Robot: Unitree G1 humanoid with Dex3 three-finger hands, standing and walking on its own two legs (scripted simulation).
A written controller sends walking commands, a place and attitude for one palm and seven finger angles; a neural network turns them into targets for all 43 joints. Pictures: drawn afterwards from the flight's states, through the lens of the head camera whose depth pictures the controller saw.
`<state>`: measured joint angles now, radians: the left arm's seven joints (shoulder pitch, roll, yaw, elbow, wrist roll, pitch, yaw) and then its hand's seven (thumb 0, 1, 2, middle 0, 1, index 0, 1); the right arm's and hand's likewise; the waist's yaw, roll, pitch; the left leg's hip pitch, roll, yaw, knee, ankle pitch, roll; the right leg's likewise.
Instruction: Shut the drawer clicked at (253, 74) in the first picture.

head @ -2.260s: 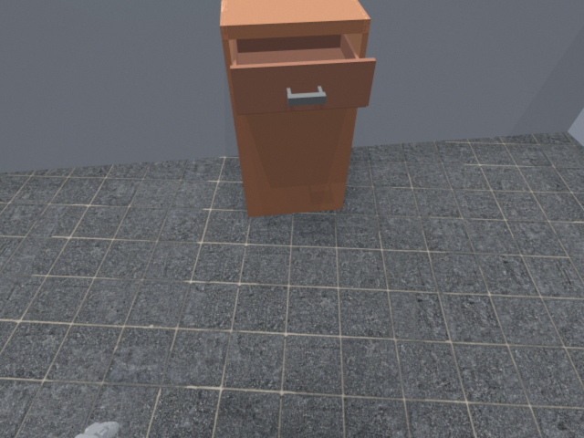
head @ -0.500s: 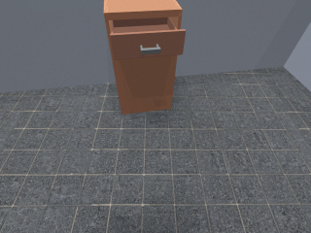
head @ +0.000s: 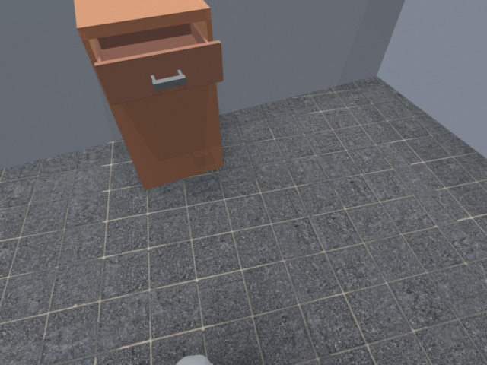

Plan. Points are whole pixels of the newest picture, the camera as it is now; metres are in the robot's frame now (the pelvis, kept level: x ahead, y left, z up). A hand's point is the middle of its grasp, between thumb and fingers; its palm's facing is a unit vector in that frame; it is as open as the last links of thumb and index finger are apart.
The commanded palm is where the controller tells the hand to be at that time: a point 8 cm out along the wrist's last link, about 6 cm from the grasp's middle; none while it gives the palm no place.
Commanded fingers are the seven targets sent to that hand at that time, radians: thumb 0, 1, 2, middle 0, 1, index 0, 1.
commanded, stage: walk to a spot facing it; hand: left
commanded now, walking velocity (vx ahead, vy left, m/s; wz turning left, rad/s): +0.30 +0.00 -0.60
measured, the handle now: (168, 78) +0.92 +0.35 -0.05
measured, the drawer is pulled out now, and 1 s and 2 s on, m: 0.18 0.18 0.18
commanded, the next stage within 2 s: turn to face it in 1.46 s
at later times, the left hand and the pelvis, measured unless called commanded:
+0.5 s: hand (168, 287) +0.29 +0.20 -0.17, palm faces -0.32 -0.93 -0.16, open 7.4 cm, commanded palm none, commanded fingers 0.00 0.90 0.90 -0.20 -0.30 -0.20 -0.30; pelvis +0.14 +0.05 -0.01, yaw -20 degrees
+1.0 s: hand (225, 221) +0.47 +0.10 -0.17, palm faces -0.52 -0.82 -0.24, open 7.3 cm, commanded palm none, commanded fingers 0.00 0.90 0.90 -0.20 -0.30 -0.20 -0.30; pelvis +0.31 -0.04 -0.01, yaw -35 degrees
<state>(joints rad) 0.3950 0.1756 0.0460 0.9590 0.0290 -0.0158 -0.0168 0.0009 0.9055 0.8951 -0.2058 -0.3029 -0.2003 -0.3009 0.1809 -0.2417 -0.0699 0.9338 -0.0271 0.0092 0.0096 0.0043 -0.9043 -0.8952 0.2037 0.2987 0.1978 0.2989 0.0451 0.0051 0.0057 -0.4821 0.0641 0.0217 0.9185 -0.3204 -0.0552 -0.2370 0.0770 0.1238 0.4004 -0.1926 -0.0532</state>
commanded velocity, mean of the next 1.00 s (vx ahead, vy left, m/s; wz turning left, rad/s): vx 0.29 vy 0.00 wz -0.59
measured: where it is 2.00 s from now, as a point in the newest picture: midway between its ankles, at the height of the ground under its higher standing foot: (288, 316)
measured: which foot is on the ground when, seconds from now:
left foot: up 0.00-0.12, down 0.14-0.68, up 0.70-1.00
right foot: down 0.00-0.14, up 0.16-0.66, down 0.68-1.00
